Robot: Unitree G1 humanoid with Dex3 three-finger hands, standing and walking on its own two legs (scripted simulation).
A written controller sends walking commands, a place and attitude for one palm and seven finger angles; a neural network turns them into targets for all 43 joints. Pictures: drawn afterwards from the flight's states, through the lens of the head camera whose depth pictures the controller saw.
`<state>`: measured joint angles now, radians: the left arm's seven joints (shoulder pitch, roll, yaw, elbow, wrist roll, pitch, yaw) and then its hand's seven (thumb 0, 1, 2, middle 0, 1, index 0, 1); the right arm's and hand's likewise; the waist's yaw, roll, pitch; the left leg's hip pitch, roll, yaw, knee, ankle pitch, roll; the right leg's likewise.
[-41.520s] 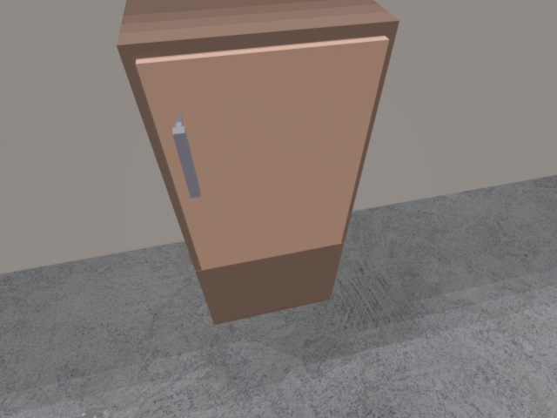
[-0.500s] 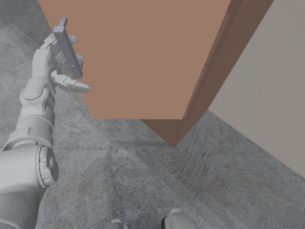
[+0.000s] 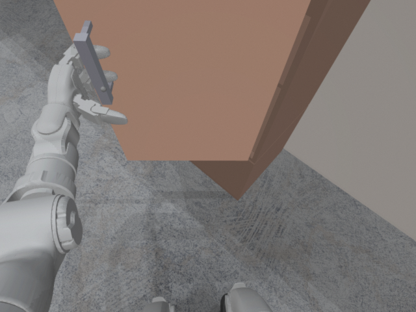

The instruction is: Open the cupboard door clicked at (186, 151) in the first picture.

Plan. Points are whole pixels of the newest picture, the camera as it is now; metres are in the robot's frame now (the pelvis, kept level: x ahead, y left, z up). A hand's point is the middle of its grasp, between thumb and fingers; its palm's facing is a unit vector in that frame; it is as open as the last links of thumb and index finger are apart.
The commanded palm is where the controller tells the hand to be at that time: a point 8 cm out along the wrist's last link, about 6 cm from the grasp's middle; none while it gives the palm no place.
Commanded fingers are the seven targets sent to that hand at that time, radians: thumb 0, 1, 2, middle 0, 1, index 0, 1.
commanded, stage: slide the fingers in behind the handle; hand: left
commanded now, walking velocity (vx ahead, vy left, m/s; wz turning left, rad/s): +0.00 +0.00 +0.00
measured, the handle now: (98, 66) +0.56 +0.17 +0.11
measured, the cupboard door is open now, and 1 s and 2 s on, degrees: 43 44 82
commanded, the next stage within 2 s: close the thumb around the handle in 0.02 s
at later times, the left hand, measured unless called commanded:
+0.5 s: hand (108, 86) +0.52 +0.15 +0.11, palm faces -0.07 -1.00 -0.01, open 9.9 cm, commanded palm +0.49 +0.20 +0.11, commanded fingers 0.00 0.62 0.78 -0.38 -1.32 -0.38 -1.32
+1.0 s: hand (107, 87) +0.51 +0.15 +0.11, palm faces -0.07 -1.00 +0.00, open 5.4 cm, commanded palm +0.48 +0.20 +0.11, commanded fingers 0.00 0.90 0.90 -0.40 -1.35 -0.40 -1.35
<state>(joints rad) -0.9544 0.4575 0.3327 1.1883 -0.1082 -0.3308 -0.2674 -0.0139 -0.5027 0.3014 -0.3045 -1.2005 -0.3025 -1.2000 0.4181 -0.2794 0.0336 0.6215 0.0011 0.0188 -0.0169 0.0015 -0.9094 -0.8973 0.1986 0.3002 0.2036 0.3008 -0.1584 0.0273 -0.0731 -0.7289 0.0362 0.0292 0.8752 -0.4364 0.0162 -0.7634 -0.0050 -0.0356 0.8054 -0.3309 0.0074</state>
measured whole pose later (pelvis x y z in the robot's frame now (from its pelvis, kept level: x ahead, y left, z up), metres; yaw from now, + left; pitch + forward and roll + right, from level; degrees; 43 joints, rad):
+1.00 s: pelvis +0.01 +0.00 +0.00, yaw +0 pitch +17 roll -2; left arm -0.93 0.44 0.34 1.16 -0.11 -0.32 -0.25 0.01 0.77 0.83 -0.38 -1.35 -0.39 -1.35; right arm 0.40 -0.28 0.03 0.61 0.00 0.03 -0.02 0.00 -0.91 -0.90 0.20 0.30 0.20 0.30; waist -0.15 0.03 -0.08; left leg -0.71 0.04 0.03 0.86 -0.44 0.01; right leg -0.75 0.00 -0.03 0.80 -0.34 0.00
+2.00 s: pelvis +0.02 -0.03 +0.02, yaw +2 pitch +2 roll +0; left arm 0.20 -0.07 -0.27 -0.09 0.05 -0.05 0.46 0.01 0.72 0.76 -0.37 -1.34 -0.40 -1.35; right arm 0.20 -0.18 0.01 0.55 -0.05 0.07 0.00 0.01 -0.91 -0.90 0.20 0.30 0.20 0.30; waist 0.00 0.05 -0.05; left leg -0.31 0.04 0.00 0.68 -0.39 -0.03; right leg -0.37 0.00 -0.07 0.68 -0.34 -0.03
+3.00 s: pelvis -0.01 -0.02 +0.02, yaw +3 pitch +1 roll +0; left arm 0.05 -0.08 -0.30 0.00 0.05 -0.01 0.52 -0.01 -0.50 0.30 -0.30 -0.59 -0.30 -0.60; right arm 0.16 -0.17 0.03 0.57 -0.04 0.07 0.01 0.01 -0.91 -0.90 0.20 0.30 0.20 0.30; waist 0.02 0.04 -0.03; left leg -0.36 0.01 0.00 0.73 -0.39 -0.01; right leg -0.40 -0.02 -0.07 0.71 -0.33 -0.01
